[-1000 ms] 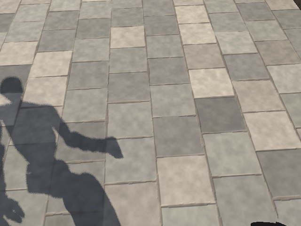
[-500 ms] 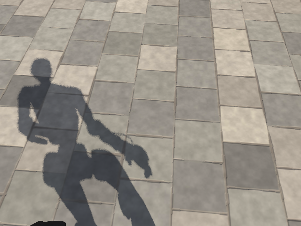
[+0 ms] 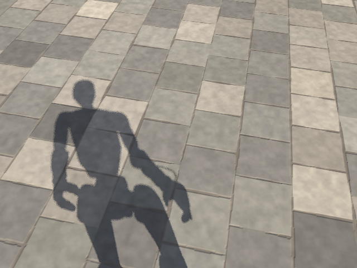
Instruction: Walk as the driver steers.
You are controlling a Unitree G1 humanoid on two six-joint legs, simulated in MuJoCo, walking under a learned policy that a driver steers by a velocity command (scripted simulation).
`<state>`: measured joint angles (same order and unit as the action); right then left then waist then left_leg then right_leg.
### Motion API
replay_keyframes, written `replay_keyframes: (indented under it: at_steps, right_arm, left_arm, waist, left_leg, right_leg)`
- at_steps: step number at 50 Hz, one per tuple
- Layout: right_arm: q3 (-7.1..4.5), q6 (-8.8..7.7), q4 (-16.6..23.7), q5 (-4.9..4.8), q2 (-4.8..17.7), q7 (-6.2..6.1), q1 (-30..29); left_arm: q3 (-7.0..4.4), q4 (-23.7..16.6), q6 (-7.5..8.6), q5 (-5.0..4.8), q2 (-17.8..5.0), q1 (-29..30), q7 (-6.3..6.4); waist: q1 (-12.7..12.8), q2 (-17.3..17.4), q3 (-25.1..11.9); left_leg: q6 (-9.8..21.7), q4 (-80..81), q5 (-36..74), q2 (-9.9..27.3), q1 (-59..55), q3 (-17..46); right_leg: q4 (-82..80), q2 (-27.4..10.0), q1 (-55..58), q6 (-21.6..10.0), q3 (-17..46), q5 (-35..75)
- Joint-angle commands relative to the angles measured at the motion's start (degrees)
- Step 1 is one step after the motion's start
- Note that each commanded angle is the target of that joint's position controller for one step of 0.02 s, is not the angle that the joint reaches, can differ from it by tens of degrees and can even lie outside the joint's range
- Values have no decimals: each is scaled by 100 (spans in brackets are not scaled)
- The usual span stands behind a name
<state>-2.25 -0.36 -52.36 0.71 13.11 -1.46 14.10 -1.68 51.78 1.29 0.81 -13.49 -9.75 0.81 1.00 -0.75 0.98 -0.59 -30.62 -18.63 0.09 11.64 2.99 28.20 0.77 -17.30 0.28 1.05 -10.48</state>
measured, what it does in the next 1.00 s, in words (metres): stands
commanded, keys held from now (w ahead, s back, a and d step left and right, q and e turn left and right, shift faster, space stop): no key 1.00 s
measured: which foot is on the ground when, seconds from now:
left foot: down 0.00-1.00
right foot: down 0.00-1.00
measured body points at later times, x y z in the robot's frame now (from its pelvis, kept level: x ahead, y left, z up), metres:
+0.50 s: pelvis +0.02 +0.01 +0.00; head +0.03 +0.02 +0.45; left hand +0.10 +0.27 -0.15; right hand +0.05 -0.24 -0.15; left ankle -0.02 +0.13 -0.73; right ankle +0.05 -0.12 -0.73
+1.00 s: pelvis +0.02 +0.02 +0.00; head +0.03 +0.02 +0.45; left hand +0.05 +0.26 -0.15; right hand +0.01 -0.22 -0.15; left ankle -0.02 +0.13 -0.73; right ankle +0.05 -0.12 -0.73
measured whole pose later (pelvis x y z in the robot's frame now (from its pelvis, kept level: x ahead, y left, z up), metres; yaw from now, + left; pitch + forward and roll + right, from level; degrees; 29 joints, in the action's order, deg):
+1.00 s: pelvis +0.02 +0.02 +0.00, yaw -1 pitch -1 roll +0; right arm -0.6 -1.2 -61.8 0.2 10.4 -1.8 17.9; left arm -2.1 64.0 -0.8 -0.1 -11.6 -11.2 2.7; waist 0.3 -0.4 2.3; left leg 0.9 -27.6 -18.7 -1.3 7.6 0.8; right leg 28.1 -0.7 -15.0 1.7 3.0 -11.8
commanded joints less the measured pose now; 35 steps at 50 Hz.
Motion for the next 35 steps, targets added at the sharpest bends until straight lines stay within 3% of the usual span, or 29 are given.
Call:
replay_keyframes:
  at_steps: [1,14,35]
  right_arm:
    - [-132,-165,143,-41,709,-14,104]
    - [-65,-129,-265,-63,547,-11,228]
    - [35,-118,-736,-47,385,-45,512]
  left_arm:
    - [-144,-163,52,-28,-587,66,29]
    - [-189,375,-105,-83,-608,19,132]
    - [-170,910,-182,-88,-478,-53,187]
  waist:
    - [-34,362,-60]
    - [-73,118,-118]
    - [-66,115,155]
  left_leg:
    - [241,757,657,338,515,332]
    - [252,672,1503,201,228,142]
    - [215,940,828,106,334,12]
  right_leg:
    - [-150,-225,610,-162,202,691]
    - [-53,-255,898,-104,214,1220]
    - [-241,-225,850,-55,198,753]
